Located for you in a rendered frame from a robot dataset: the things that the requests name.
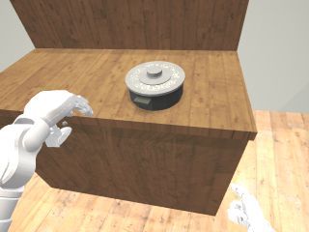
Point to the left robot hand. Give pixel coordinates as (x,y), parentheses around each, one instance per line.
(53,106)

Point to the table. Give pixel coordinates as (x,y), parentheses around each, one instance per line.
(183,157)

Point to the robot left forearm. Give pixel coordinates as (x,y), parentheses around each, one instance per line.
(20,143)

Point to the lid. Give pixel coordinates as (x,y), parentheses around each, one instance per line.
(171,79)

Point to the knob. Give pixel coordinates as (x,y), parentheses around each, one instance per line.
(154,71)

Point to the robot right forearm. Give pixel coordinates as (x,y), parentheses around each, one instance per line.
(258,224)

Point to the right robot hand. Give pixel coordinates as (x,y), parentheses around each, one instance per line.
(241,212)

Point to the pot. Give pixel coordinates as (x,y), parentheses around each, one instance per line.
(156,103)

